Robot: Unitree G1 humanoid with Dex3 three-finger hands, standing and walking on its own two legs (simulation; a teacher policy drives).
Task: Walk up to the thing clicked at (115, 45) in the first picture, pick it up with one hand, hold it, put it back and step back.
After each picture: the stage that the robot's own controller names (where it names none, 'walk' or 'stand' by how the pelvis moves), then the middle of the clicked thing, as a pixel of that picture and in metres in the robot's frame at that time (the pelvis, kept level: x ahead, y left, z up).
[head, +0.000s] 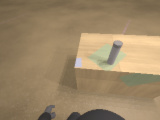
stand; (113, 53) +0.62 -0.16 -0.03
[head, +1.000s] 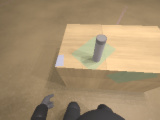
walk; (98, 50) +0.54 -0.01 +0.00
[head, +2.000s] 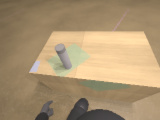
walk; (64, 58) +0.44 +0.28 +0.00
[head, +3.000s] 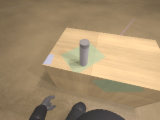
stand; (84, 54) +0.50 +0.12 +0.01
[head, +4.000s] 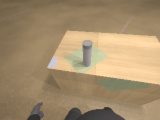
stand; (87, 54) +0.51 +0.10 +0.01
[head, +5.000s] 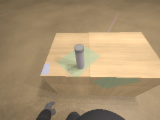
stand; (80, 58) +0.49 +0.12 -0.02
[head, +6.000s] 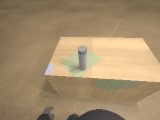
stand; (82, 59) +0.51 +0.12 -0.03
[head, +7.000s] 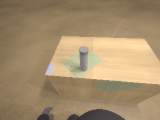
stand; (83, 60) +0.50 +0.11 -0.03
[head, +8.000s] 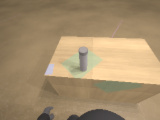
rise first; (83, 60) +0.50 +0.11 -0.03
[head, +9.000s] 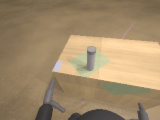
rise first; (90, 59) +0.51 +0.07 -0.03
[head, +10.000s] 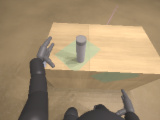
go down; (80, 51) +0.52 +0.06 +0.00
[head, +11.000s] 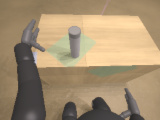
go down; (74, 44) +0.53 +0.07 +0.04
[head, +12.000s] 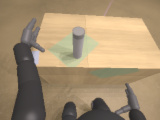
go down; (77, 45) +0.52 +0.06 +0.04
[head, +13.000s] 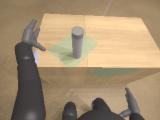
go down; (77, 45) +0.52 +0.07 +0.04
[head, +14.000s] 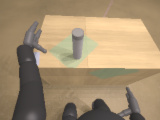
go down; (77, 46) +0.52 +0.07 +0.03
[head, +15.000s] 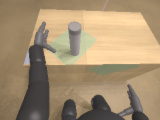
go down; (74, 42) +0.53 +0.07 +0.05
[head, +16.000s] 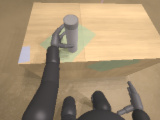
close; (72, 37) +0.53 +0.07 +0.07
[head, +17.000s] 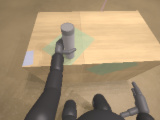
lift; (69, 43) +0.51 +0.10 +0.07
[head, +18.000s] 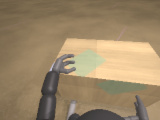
lift; (71, 111) +0.24 +0.23 -0.62
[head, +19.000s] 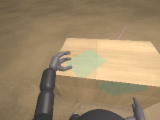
close; out of the picture +0.11 +0.21 -0.71
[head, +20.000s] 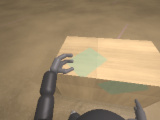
hold; out of the picture +0.11 +0.22 -0.71
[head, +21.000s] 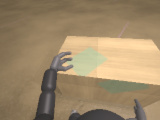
go down; out of the picture +0.12 +0.22 -0.71
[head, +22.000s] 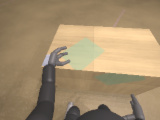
close; (68, 113) +0.12 +0.22 -0.69
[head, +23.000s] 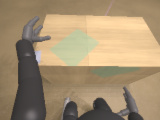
close in; (66, 108) +0.12 +0.21 -0.67
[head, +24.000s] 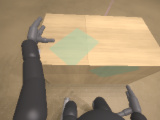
close in; (65, 109) +0.13 +0.20 -0.66
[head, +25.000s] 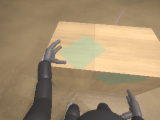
go down; (68, 113) +0.11 +0.20 -0.67
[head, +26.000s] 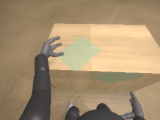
go down; (69, 113) +0.11 +0.21 -0.69
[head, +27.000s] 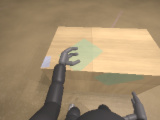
close; (69, 115) +0.12 +0.21 -0.69
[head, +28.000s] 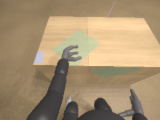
hold; (68, 107) +0.13 +0.21 -0.69
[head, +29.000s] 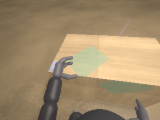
hold; out of the picture +0.09 +0.20 -0.70
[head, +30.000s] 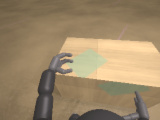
close; out of the picture +0.11 +0.20 -0.70
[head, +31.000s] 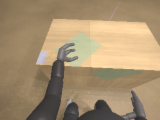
close; (67, 110) +0.13 +0.21 -0.68
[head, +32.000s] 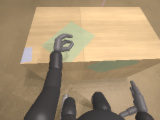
hold; (64, 105) +0.13 +0.21 -0.64
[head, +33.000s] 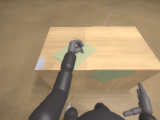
crouch; (67, 114) +0.13 +0.22 -0.70
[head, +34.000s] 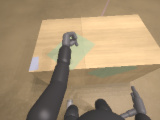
lower; (69, 110) +0.10 +0.21 -0.69
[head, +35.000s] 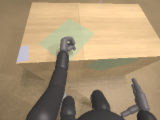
lower; (63, 105) +0.13 +0.20 -0.63
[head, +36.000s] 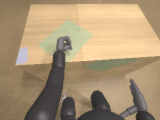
lower; (63, 106) +0.13 +0.21 -0.64
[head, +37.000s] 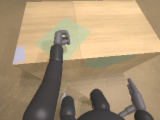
lower; (63, 104) +0.14 +0.21 -0.64
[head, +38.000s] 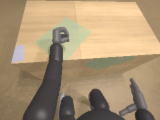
lower; (62, 104) +0.14 +0.21 -0.63
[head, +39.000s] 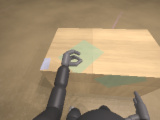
lower; (70, 118) +0.10 +0.21 -0.68
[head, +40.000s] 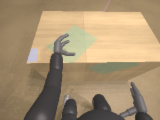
withdraw; (66, 106) +0.14 +0.21 -0.66
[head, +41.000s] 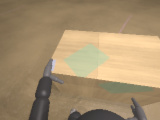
sink last; out of the picture +0.07 +0.20 -0.69
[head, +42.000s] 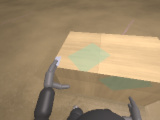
stand; (72, 117) +0.14 +0.21 -0.69
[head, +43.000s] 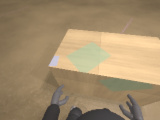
stand; (70, 117) +0.11 +0.20 -0.68
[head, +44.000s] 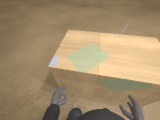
stand; (70, 118) +0.12 +0.20 -0.68
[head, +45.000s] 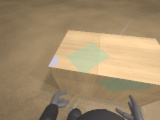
stand; (70, 118) +0.13 +0.20 -0.68
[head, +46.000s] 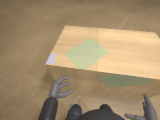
hold; (70, 115) +0.13 +0.20 -0.66
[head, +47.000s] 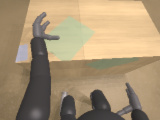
lower; (63, 103) +0.13 +0.20 -0.64
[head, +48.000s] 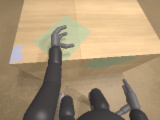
lower; (61, 104) +0.13 +0.21 -0.63
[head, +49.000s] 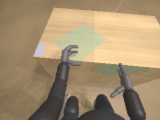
lower; (66, 105) +0.14 +0.21 -0.63
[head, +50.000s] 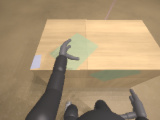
crouch; (67, 113) +0.10 +0.21 -0.67
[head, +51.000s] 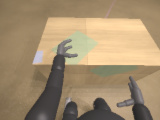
open; (67, 108) +0.14 +0.21 -0.68
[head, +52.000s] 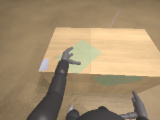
crouch; (69, 116) +0.10 +0.21 -0.70
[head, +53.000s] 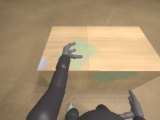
crouch; (69, 114) +0.12 +0.20 -0.71
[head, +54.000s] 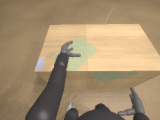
crouch; (68, 113) +0.11 +0.21 -0.71
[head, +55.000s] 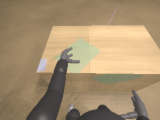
crouch; (69, 115) +0.09 +0.21 -0.70
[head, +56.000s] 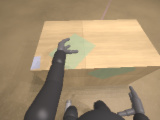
crouch; (67, 111) +0.12 +0.21 -0.70
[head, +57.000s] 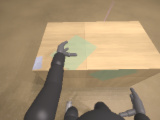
crouch; (68, 112) +0.11 +0.21 -0.70
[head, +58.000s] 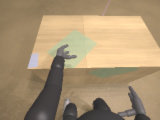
open; (66, 109) +0.11 +0.21 -0.68
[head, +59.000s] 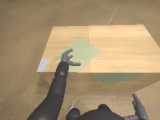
crouch; (70, 116) +0.10 +0.21 -0.69
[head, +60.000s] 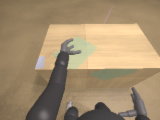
stand; (68, 113) +0.13 +0.20 -0.70
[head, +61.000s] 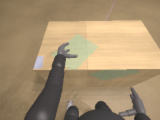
lower; (68, 111) +0.11 +0.21 -0.70
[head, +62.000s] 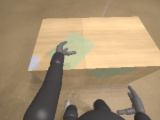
stand; (67, 111) +0.11 +0.21 -0.69
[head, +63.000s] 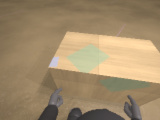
stand; out of the picture +0.13 +0.18 -0.66
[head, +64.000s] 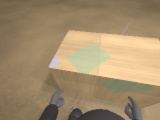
stand; (70, 119) +0.11 +0.20 -0.67
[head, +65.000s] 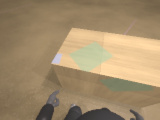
stand; (70, 115) +0.12 +0.20 -0.69
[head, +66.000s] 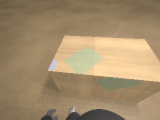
stand; (70, 118) +0.13 +0.23 -0.74
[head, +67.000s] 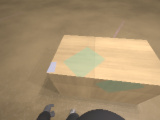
stand; out of the picture +0.09 +0.21 -0.74
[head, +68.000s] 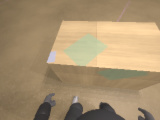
walk; (73, 106) +0.13 +0.20 -0.72
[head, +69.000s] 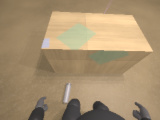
walk; (67, 92) +0.28 +0.25 -0.73
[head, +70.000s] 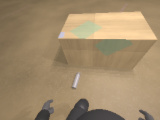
walk; (76, 80) +0.55 +0.31 -0.72
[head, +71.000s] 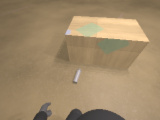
stand; (77, 75) +0.71 +0.25 -0.73
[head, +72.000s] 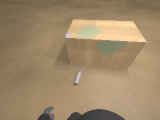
stand; (78, 77) +0.72 +0.24 -0.75
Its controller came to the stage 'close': yes
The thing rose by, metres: 0.14
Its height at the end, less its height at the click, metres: -0.71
